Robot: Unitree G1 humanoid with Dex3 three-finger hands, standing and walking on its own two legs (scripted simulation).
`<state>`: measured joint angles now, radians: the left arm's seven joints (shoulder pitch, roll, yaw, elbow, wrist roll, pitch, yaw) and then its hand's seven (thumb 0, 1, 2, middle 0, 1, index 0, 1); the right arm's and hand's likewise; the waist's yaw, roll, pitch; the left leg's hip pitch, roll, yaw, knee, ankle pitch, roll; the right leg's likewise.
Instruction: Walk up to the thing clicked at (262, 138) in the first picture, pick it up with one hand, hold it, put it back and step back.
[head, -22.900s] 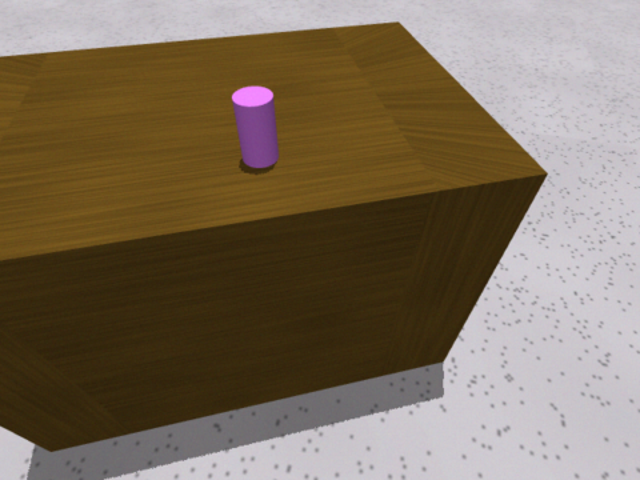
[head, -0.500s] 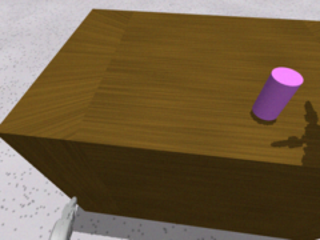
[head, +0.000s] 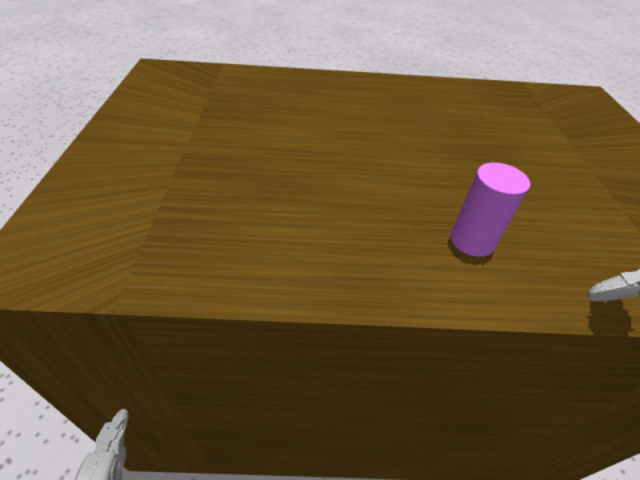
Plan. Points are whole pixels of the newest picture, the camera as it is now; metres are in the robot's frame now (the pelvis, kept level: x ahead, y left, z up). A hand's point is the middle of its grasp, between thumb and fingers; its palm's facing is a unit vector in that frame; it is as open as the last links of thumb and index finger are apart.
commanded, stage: sink last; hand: right
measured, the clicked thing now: (486, 211) +0.48 -0.24 +0.10
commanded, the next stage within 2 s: home in 0.72 s
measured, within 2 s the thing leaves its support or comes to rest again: neither
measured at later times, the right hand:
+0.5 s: hand out of the picture +0.14 -0.25 +0.20, palm faces +0.50 +0.74 -0.44, open 17.7 cm
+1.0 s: hand out of the picture +0.14 -0.26 +0.15, palm faces +0.45 +0.78 -0.43, open 17.5 cm
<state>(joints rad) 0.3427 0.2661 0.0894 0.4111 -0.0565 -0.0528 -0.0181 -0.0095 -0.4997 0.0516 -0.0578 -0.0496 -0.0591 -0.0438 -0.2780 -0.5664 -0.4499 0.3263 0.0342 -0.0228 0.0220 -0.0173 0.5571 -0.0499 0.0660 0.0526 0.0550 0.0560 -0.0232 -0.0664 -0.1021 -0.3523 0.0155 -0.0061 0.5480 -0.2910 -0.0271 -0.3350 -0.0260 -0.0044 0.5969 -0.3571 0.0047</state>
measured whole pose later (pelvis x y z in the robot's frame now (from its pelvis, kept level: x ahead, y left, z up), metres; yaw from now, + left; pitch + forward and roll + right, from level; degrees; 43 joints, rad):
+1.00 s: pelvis -0.04 +0.02 +0.01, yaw -2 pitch -4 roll +0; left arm 0.29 0.21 0.12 0.54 -0.03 -0.14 0.05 -0.01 -0.31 0.24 -0.09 -0.12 -0.09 -0.12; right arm 0.42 -0.34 -0.41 -0.19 0.06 -0.32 -0.02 -0.01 0.56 -0.05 0.06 0.05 0.06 0.06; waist -0.06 -0.04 0.04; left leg -0.18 0.03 0.02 0.47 -0.23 -0.01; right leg -0.14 -0.01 0.02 0.44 -0.24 0.02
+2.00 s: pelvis -0.01 +0.01 +0.01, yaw -1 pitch +1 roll +0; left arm 0.20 0.25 -0.01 0.74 0.04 -0.02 0.01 0.01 0.90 0.90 -0.20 -0.30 -0.20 -0.30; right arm 0.19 -0.23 0.01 0.68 -0.04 -0.08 -0.04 -0.01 0.55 -0.05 0.06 0.05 0.06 0.05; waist 0.01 -0.01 0.02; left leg -0.25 0.02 0.00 0.52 -0.28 -0.02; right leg -0.21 -0.02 0.00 0.51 -0.31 0.02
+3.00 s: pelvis -0.03 +0.00 +0.02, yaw +1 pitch -3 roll +0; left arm 0.15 0.36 0.00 1.13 0.02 0.01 -0.01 0.00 0.91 0.90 -0.20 -0.30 -0.20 -0.30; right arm 0.15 -0.36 0.03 1.11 -0.02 -0.01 -0.01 -0.01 0.51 -0.07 0.06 0.06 0.06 0.06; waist 0.01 0.00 0.05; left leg -0.14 0.04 -0.03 0.35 -0.16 -0.04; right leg -0.09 0.00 -0.03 0.34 -0.20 -0.01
